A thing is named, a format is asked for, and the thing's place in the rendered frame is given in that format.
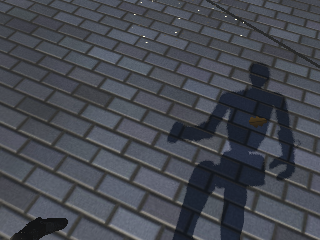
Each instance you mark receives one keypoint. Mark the robot left hand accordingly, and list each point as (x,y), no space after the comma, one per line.
(40,227)

